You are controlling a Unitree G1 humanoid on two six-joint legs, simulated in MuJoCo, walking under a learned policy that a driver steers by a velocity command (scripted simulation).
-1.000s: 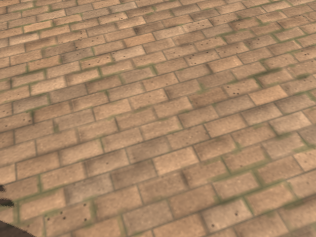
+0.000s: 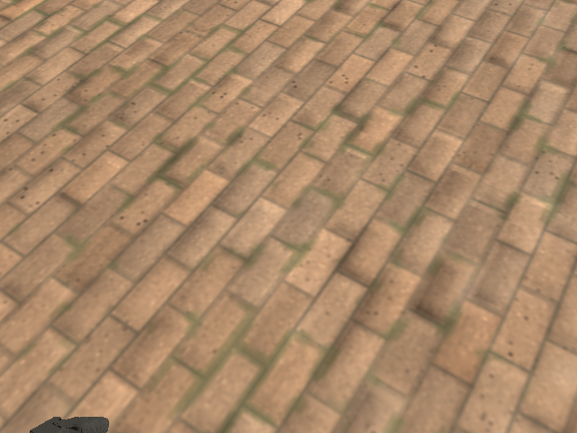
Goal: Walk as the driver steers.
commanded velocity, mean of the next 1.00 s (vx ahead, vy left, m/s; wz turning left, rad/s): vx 0.49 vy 0.00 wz -0.60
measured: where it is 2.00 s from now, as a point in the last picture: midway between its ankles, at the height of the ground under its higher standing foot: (466, 224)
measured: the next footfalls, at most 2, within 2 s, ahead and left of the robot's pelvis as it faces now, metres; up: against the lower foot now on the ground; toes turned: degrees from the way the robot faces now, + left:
left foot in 0.44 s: +0.46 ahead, +0.06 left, +0.00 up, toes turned -19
right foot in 0.96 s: +0.60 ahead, -0.30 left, +0.00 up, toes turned -36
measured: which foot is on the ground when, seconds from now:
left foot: up 0.00-0.42, down 0.44-0.94, up 0.96-1.00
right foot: down 0.00-0.44, up 0.46-0.94, down 0.96-1.00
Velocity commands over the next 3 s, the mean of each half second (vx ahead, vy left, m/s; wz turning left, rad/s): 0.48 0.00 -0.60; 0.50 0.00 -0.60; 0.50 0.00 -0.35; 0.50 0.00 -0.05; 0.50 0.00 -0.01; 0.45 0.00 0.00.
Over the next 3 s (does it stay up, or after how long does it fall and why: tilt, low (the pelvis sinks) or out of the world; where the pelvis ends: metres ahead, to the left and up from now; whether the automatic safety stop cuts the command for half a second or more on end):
stays up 1.37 -0.89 0.01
